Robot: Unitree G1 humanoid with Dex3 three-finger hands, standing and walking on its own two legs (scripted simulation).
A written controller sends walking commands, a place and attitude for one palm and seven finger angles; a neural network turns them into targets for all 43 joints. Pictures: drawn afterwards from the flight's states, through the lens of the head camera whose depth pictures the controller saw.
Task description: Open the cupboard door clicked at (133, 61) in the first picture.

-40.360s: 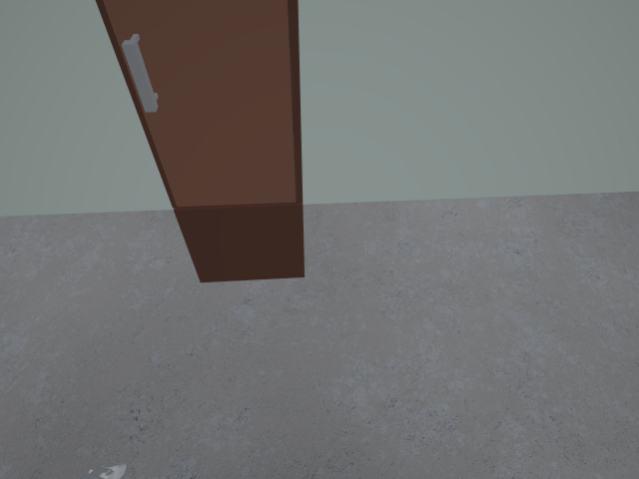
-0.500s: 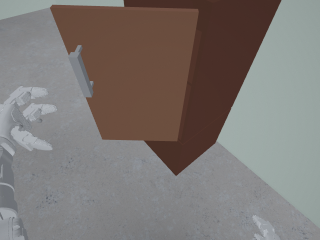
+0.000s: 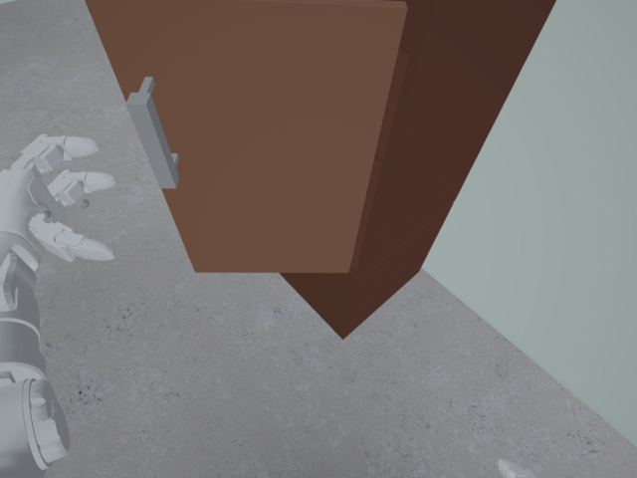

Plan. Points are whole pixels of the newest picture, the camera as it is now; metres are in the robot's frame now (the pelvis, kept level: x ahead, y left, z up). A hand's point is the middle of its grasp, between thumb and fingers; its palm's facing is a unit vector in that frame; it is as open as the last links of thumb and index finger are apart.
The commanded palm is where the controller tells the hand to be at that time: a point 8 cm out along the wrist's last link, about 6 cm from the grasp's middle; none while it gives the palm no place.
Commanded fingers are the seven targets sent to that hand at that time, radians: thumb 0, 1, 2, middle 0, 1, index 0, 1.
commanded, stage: move the hooked fingers beside the handle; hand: left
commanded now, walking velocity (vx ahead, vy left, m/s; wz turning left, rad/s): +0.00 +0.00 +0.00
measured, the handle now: (159, 135) +0.54 +0.24 +0.10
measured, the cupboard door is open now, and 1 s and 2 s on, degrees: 49 49 49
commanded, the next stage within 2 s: slide the fingers in behind the handle in 1.48 s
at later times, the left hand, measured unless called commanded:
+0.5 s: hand (103, 167) +0.46 +0.28 +0.12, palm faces +0.03 -1.00 +0.00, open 14.0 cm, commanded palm +0.45 +0.34 +0.11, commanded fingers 0.00 -0.50 0.30 -0.30 -1.20 -0.30 -1.20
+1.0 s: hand (95, 158) +0.49 +0.31 +0.10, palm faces +0.03 -1.00 +0.01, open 14.0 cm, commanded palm +0.47 +0.35 +0.10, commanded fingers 0.00 -0.50 0.30 -0.30 -1.20 -0.30 -1.20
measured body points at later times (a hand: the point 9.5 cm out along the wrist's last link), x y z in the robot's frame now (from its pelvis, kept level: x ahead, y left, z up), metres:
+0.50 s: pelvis +0.00 +0.00 -0.01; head +0.09 +0.03 +0.43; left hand +0.45 +0.34 +0.12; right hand +0.01 -0.28 -0.11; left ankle +0.00 +0.09 -0.72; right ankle -0.01 -0.12 -0.72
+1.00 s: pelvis +0.00 +0.01 -0.02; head +0.13 +0.04 +0.41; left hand +0.48 +0.36 +0.10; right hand -0.02 -0.27 -0.11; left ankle +0.00 +0.09 -0.72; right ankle -0.01 -0.12 -0.72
